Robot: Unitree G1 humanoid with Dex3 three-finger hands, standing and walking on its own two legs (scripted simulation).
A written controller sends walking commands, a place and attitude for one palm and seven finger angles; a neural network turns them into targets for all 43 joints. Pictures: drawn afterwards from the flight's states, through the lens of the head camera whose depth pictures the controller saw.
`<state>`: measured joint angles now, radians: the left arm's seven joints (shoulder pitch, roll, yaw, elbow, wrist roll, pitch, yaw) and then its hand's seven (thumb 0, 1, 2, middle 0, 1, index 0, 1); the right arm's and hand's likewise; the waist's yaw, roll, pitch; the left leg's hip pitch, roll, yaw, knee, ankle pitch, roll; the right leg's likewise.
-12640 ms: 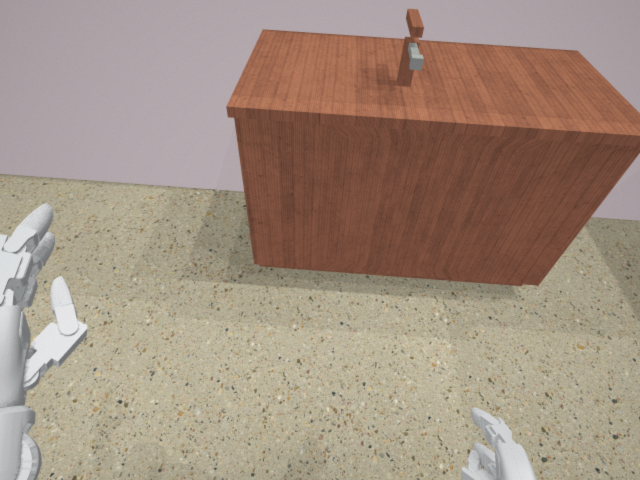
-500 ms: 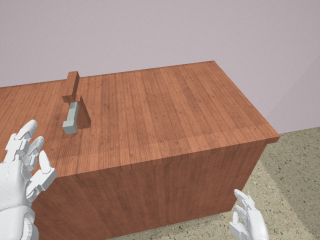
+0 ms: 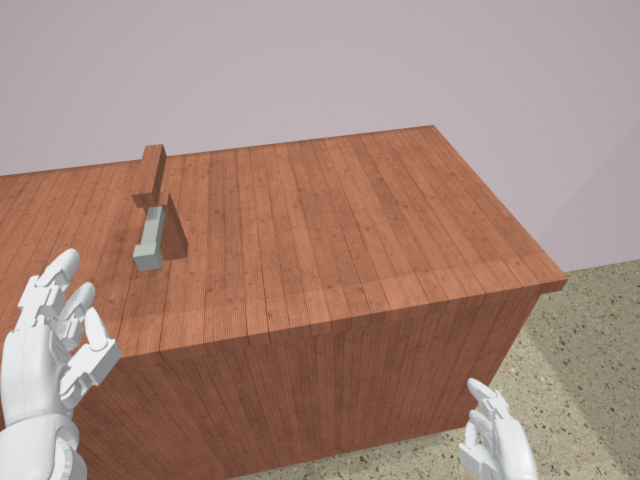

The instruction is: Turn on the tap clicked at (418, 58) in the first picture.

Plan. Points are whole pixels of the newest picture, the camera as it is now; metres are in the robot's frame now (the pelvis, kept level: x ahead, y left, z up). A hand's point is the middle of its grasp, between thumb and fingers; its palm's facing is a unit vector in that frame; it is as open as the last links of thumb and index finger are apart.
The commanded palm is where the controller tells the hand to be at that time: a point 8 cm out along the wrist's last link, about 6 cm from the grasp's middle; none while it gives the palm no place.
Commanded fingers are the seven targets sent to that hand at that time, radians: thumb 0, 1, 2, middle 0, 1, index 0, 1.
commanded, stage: turn the palm inward beside the body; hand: left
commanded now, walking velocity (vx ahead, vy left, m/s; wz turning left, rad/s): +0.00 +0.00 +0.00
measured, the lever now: (148, 256) +0.35 +0.29 +0.10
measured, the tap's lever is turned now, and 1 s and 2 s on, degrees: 0 0 0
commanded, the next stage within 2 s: reach beside the lever's end, fingers flat in 0.26 s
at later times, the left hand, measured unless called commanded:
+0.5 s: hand (121, 344) +0.19 +0.23 +0.15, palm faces +0.50 -0.86 -0.12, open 7.4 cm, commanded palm +0.14 +0.27 +0.16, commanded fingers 0.00 0.90 0.90 -0.20 -0.30 -0.20 -0.30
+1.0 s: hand (111, 326) +0.22 +0.26 +0.14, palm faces +0.54 -0.83 -0.11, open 7.5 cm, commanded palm +0.17 +0.29 +0.14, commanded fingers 0.00 0.90 0.90 -0.19 -0.27 -0.19 -0.27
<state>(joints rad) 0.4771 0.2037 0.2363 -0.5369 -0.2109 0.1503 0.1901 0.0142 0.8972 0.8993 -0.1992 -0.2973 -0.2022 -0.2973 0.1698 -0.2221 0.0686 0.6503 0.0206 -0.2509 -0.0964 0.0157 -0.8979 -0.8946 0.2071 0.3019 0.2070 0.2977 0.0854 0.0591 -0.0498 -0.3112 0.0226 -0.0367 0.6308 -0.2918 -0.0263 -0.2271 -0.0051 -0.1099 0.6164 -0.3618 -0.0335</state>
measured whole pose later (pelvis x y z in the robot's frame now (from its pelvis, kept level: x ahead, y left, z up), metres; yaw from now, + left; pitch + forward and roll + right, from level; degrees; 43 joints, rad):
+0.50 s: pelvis +0.00 -0.01 +0.00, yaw +0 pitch -2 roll +0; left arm 0.47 0.21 0.26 -0.49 -0.22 0.13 0.18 0.01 0.90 0.90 -0.20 -0.30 -0.20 -0.30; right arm 0.18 -0.23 0.05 0.66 0.02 -0.24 -0.10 0.02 -0.90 -0.89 0.21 0.30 0.21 0.30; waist 0.08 0.07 -0.05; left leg -0.29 0.04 -0.04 0.61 -0.29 -0.04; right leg -0.21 0.01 -0.12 0.60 -0.36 -0.05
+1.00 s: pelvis +0.00 -0.01 +0.00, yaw -1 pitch -1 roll +0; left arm 0.33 0.23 0.34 -0.28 -0.23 0.07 0.16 0.01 0.90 0.90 -0.20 -0.29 -0.20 -0.29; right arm 0.18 -0.24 0.04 0.68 0.02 -0.24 -0.10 0.02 -0.90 -0.89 0.21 0.30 0.21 0.30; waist 0.06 0.06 -0.04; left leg -0.30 0.04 -0.03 0.60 -0.28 -0.04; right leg -0.23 0.01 -0.11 0.59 -0.35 -0.05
